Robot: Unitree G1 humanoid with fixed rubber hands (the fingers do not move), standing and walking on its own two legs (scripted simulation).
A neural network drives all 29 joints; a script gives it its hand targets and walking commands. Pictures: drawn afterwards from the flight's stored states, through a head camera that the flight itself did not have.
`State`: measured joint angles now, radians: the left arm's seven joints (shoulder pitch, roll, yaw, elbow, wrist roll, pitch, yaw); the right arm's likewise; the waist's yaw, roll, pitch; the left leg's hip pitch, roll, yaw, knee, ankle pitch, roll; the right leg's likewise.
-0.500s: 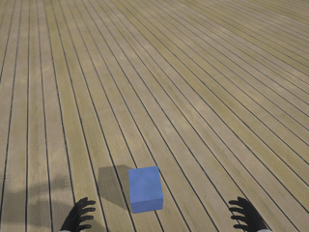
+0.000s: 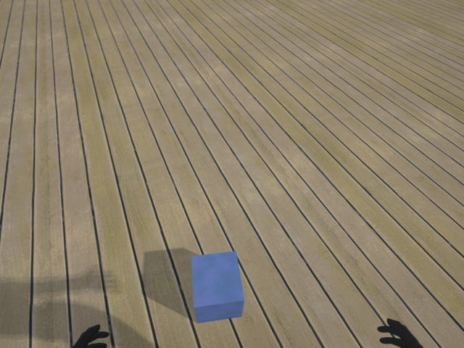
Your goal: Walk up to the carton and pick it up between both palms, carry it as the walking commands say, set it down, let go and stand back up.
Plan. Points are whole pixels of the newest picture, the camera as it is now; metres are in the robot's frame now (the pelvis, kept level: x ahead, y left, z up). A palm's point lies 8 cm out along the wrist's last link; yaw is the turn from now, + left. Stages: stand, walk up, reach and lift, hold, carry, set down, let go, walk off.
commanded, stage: stand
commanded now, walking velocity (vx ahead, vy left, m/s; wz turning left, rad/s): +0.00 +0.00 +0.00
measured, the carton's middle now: (216, 286) +0.49 +0.06 -0.67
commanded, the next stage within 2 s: none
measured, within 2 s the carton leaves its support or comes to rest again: neither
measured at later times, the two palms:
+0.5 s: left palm out of the picture +0.12 +0.30 -0.10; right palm out of the picture +0.12 -0.29 -0.08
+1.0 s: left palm out of the picture +0.08 +0.30 -0.10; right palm out of the picture +0.08 -0.30 -0.09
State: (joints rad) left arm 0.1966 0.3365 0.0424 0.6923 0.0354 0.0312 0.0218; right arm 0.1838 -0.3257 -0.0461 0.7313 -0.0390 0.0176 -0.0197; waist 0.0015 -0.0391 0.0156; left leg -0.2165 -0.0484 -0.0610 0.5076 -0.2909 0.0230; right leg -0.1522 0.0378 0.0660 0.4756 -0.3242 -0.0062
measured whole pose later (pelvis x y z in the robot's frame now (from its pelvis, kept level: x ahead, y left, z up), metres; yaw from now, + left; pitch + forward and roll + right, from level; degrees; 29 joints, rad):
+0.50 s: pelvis +0.00 +0.01 +0.00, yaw -1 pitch -1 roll +0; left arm 0.16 0.36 0.01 0.85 0.03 0.01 0.03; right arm 0.14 -0.34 -0.03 0.89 -0.03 0.00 -0.03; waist 0.00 -0.03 0.02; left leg -0.14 -0.06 -0.05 0.43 -0.26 0.04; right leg -0.09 0.02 0.08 0.41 -0.30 0.00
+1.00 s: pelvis -0.01 +0.00 +0.01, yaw -1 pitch -2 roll +0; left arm 0.15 0.38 0.00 0.97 0.02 0.00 0.02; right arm 0.13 -0.37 -0.02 1.00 -0.02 -0.01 -0.02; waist 0.00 -0.02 0.03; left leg -0.12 -0.05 -0.05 0.36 -0.20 0.03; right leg -0.07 0.03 0.08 0.34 -0.24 0.00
